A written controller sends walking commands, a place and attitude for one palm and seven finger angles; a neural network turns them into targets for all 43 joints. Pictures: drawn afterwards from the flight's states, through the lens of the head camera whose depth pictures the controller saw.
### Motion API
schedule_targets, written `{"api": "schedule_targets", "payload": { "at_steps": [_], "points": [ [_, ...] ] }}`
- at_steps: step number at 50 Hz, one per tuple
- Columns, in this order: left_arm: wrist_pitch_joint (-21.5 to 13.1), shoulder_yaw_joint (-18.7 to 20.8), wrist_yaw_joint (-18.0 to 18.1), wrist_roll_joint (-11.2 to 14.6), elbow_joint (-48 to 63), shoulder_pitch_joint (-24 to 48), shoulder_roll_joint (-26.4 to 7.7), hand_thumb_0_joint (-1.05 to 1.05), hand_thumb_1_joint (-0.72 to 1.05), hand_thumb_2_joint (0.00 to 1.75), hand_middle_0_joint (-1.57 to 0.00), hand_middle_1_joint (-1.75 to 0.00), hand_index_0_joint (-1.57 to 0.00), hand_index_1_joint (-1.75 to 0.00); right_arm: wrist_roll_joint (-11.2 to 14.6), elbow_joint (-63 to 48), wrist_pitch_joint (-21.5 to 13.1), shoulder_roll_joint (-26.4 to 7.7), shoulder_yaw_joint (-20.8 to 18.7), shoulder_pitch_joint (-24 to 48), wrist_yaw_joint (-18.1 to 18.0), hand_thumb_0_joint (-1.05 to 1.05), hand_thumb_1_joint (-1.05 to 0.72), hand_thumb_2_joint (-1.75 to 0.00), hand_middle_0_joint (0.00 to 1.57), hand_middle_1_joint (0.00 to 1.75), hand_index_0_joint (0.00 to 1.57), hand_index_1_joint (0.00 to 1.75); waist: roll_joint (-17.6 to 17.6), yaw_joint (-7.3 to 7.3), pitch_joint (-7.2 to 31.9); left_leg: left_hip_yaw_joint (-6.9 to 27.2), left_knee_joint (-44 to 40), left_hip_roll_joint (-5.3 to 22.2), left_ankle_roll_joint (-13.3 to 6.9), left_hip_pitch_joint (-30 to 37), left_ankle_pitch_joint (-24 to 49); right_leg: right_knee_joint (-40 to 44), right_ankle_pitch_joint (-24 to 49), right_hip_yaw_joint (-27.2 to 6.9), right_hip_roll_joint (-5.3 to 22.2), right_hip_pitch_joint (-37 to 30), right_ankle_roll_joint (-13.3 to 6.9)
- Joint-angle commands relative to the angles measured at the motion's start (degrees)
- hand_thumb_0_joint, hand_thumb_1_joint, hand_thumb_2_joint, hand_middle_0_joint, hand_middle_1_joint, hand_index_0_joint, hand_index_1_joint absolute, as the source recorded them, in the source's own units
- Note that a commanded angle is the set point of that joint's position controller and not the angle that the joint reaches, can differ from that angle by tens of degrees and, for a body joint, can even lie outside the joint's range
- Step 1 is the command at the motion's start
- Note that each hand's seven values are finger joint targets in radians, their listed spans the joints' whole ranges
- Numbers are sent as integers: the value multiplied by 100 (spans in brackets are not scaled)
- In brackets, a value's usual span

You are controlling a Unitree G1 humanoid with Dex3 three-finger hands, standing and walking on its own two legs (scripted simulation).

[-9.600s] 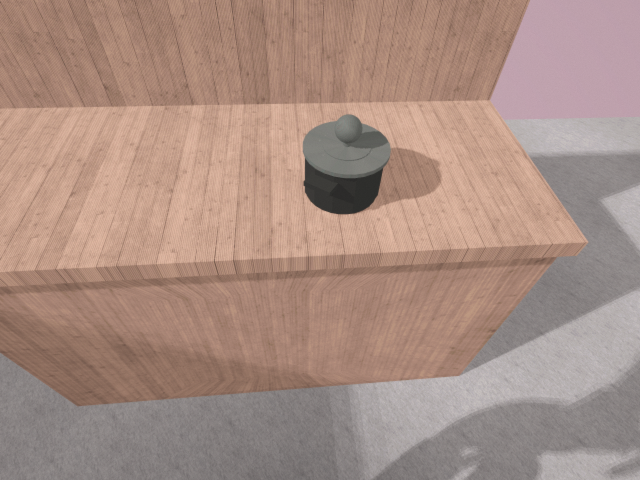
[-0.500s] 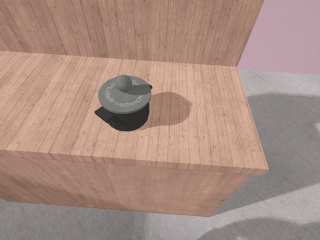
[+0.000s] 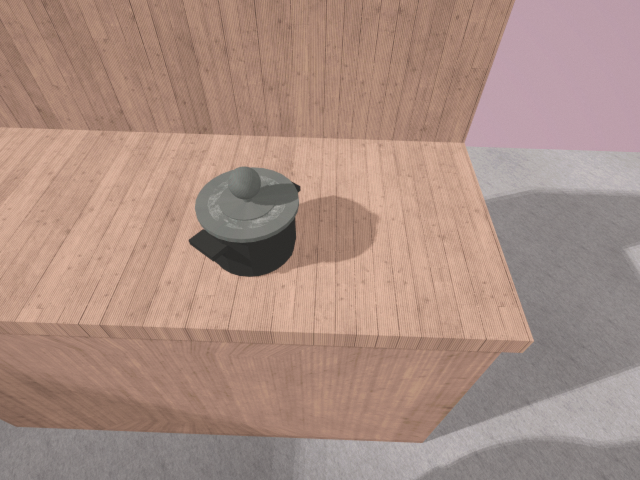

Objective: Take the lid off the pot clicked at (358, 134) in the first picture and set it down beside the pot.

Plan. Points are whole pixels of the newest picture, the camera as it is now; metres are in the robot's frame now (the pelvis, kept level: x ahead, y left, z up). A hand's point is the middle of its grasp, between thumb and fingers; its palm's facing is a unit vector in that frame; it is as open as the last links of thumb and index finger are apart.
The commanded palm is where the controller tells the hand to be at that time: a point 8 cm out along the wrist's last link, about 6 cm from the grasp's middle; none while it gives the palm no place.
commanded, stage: come to a stop and stand still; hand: left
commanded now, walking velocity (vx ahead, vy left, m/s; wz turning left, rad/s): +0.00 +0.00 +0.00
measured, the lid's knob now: (244, 183) +0.49 +0.14 +0.10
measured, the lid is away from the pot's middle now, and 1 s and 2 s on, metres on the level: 0.00 0.00 0.00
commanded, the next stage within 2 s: look again from close up in 0.26 s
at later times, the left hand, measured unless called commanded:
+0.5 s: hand out of the picture +0.01 +0.17 -0.17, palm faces +0.01 -0.98 -0.18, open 7.4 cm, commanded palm none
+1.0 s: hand out of the picture -0.02 +0.16 -0.18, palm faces +0.02 -0.99 -0.15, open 7.4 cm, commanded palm none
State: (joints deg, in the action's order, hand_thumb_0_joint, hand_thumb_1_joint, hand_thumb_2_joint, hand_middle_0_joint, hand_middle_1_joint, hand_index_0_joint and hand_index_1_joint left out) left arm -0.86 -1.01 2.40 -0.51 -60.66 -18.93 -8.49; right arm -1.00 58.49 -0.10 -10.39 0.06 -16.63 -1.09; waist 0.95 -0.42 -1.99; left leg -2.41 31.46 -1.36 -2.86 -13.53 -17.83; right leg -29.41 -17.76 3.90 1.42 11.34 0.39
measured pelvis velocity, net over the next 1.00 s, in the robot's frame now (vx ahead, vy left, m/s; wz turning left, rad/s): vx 0.00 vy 0.01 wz -0.01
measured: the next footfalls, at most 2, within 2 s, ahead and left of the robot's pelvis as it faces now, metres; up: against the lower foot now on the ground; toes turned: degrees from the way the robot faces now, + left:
none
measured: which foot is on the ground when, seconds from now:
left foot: down 0.00-1.00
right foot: down 0.00-1.00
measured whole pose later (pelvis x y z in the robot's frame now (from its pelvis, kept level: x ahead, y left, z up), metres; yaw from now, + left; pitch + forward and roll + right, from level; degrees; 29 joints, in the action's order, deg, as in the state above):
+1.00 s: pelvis +0.00 +0.01 +0.01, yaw +0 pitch -1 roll +0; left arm -0.5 -0.9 2.5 -0.6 -61.7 -19.3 -8.2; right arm -0.4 64.5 -1.7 -7.0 0.5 -17.0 -1.8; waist -1.8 0.5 -2.8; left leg -3.1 26.6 -2.2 -3.5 -10.4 -15.1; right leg -25.8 -15.5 3.2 2.1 9.0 1.0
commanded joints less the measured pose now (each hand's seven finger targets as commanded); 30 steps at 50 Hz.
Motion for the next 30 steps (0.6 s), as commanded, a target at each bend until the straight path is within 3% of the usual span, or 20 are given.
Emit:
{"api": "schedule_targets", "payload": {
  "at_steps": [1, 8, 15, 22, 30],
  "points": [
    [-91, 105, 39, -13, 276, -195, -609, 0, 90, 90, -20, -30, -20, -30, 37, -367, -128, -493, -36, -133, -29, 0, -90, -90, 20, 30, 20, 30, -180, 16, -68, 794, -516, 706, -27, -109, 1373, 360, 836, -556, 505, 182, -381],
    [-20, 104, 41, -25, 320, -248, -604, 0, 90, 90, -20, -30, -20, -30, 43, -229, -154, -462, -19, -160, -30, 0, -90, -90, 20, 30, 20, 30, -188, 45, -428, 762, -830, 651, -26, -223, 852, 490, 485, -607, 461, 264, -336],
    [12, 135, 22, -27, 381, -262, -672, 0, 90, 90, -20, -30, -20, -30, 45, -137, -211, -445, -17, -175, -37, 0, -90, -90, 20, 30, 20, 30, -33, 111, -166, 786, -966, 694, -52, -33, 1096, 469, 629, -520, 460, 81, -293],
    [-5, 123, 25, -17, 343, -315, -643, 0, 90, 90, -20, -30, -20, -30, 59, -8, -229, -432, -23, -235, -62, 0, -90, -90, 20, 30, 20, 30, -31, 87, 39, 707, -854, 707, -17, 228, 1583, 516, 1029, -571, 532, -21, -281],
    [1, 103, 19, -18, 204, -395, -598, 0, 90, 90, -20, -30, -20, -30, 80, 179, -229, -328, -19, -290, -75, 0, -90, -90, 20, 30, 20, 30, -118, 107, -219, 711, -989, 728, -32, 210, 1464, 663, 956, -534, 530, 19, -264]
  ]
}}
